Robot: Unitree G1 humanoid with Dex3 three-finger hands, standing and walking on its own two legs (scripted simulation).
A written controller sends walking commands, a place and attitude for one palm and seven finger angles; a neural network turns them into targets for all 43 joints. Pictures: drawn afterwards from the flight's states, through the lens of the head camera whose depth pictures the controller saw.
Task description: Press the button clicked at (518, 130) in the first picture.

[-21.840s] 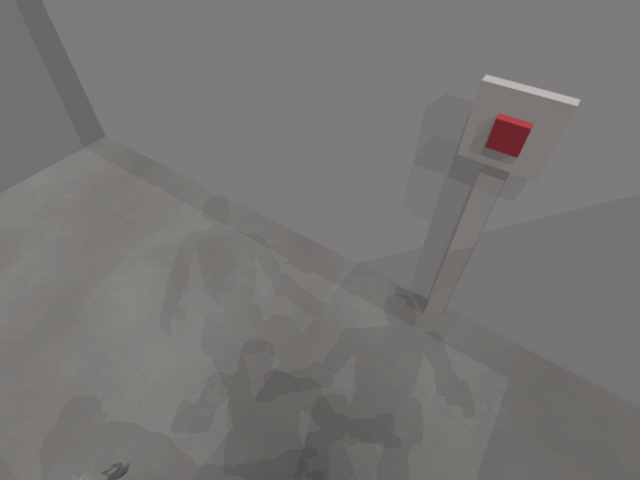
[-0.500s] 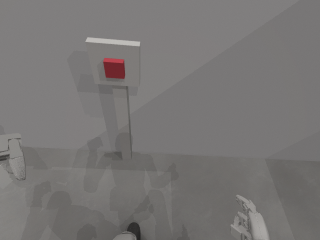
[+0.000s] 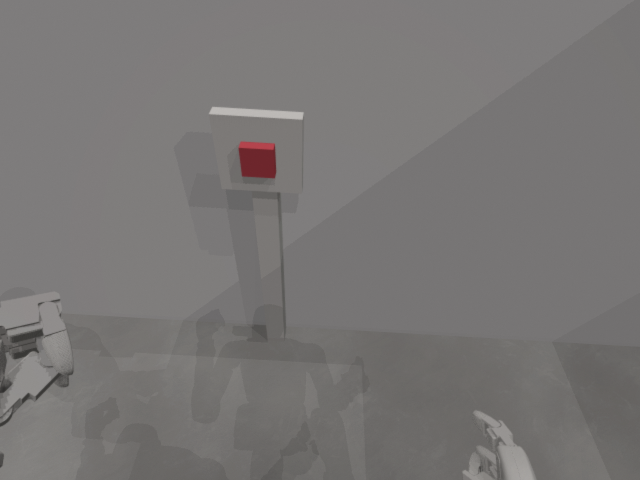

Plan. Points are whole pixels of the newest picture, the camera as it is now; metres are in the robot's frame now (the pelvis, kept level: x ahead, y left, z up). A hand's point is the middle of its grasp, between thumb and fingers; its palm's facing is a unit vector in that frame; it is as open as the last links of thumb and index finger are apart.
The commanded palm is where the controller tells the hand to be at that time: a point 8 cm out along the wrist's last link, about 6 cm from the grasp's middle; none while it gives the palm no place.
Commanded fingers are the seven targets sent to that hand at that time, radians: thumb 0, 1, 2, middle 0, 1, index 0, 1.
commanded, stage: stop stepping back and stand still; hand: left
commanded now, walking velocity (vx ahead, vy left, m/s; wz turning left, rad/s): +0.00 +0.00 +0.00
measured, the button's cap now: (258, 159) +0.70 +0.17 +0.02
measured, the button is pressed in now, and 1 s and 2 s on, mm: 0 0 0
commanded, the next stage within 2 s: let the arm hang, fingers relaxed in 0.16 s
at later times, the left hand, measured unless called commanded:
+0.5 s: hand out of the picture +0.11 +0.20 -0.14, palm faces +0.02 -0.96 -0.28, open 3.1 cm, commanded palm none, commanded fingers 0.00 0.90 0.90 -0.82 -0.98 -0.82 -0.98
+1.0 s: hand out of the picture -0.05 +0.14 -0.17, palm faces +0.08 -0.98 -0.20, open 6.8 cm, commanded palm none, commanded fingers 0.00 0.90 0.90 -0.20 -0.30 -0.20 -0.30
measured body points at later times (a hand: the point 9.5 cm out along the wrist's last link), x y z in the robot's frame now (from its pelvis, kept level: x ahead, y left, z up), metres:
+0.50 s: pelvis -0.01 -0.01 -0.01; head -0.01 -0.01 +0.44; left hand +0.11 +0.25 -0.12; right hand +0.10 -0.28 -0.13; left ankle +0.06 +0.08 -0.73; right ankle -0.01 -0.12 -0.73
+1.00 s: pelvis +0.01 -0.03 +0.01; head +0.02 -0.03 +0.46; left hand -0.05 +0.19 -0.15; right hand -0.01 -0.22 -0.16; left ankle +0.06 +0.08 -0.73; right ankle -0.01 -0.12 -0.73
